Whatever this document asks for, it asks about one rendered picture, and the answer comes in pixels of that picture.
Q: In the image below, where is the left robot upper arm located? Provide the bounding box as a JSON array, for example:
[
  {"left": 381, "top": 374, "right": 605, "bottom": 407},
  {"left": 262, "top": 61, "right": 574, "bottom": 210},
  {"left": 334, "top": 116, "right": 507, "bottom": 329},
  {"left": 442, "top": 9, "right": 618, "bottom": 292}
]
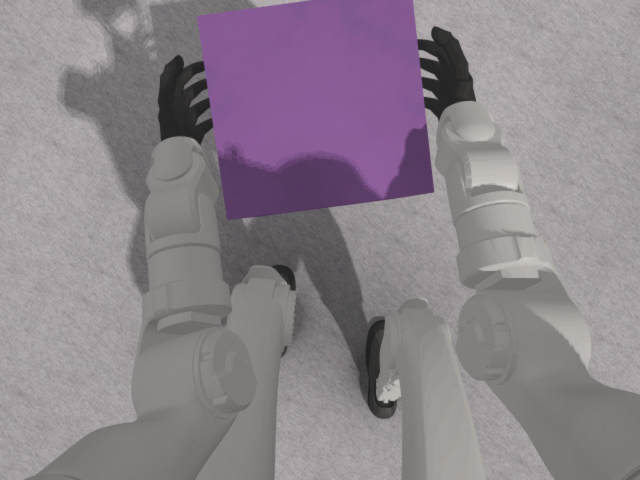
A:
[{"left": 24, "top": 327, "right": 257, "bottom": 480}]

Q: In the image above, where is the right robot upper arm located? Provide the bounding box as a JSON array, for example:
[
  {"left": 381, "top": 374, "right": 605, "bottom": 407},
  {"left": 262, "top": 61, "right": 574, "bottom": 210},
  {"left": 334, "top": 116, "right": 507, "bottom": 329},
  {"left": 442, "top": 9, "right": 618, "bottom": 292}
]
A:
[{"left": 455, "top": 290, "right": 640, "bottom": 480}]

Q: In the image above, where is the robot left hand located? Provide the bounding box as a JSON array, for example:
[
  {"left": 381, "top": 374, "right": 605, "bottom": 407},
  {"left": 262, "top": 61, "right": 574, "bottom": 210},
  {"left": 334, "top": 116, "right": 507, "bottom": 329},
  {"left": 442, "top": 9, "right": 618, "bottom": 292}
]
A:
[{"left": 158, "top": 55, "right": 213, "bottom": 146}]

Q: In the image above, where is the robot shin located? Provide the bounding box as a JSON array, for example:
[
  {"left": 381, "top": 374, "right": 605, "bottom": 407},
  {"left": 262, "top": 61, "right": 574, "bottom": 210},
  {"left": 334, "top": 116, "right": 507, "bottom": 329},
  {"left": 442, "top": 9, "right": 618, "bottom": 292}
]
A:
[
  {"left": 227, "top": 266, "right": 287, "bottom": 318},
  {"left": 376, "top": 297, "right": 451, "bottom": 401}
]

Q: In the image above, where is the robot right forearm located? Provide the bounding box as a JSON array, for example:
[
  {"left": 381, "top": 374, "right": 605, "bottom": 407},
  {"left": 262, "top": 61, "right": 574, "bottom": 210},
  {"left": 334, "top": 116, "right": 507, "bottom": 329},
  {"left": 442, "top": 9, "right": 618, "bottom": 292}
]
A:
[{"left": 435, "top": 101, "right": 591, "bottom": 360}]

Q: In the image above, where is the carton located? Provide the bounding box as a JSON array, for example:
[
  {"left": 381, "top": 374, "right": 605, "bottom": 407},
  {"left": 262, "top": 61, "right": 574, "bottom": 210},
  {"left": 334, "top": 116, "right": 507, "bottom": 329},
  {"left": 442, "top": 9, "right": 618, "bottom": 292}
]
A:
[{"left": 197, "top": 0, "right": 434, "bottom": 220}]

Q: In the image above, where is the robot right hand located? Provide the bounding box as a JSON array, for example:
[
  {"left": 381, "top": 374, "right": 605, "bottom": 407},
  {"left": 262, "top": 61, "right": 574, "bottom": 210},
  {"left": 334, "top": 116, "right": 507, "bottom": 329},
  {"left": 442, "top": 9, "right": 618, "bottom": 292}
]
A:
[{"left": 417, "top": 26, "right": 476, "bottom": 122}]

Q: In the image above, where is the robot right shin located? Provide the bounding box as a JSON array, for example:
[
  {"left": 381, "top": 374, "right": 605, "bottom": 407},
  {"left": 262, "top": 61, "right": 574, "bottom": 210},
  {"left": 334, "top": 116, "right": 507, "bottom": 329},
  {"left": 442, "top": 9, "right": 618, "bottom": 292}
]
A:
[{"left": 376, "top": 297, "right": 451, "bottom": 401}]

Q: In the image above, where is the robot left shin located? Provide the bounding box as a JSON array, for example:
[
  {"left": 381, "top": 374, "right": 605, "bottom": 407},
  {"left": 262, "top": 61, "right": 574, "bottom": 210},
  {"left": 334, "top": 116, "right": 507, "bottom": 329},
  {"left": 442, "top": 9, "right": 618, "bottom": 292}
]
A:
[{"left": 227, "top": 266, "right": 287, "bottom": 318}]

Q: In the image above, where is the robot left forearm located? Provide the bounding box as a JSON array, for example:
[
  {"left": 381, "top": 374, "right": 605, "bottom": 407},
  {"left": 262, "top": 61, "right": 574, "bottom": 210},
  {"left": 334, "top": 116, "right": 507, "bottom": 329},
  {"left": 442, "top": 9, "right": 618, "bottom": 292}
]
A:
[{"left": 131, "top": 136, "right": 232, "bottom": 408}]

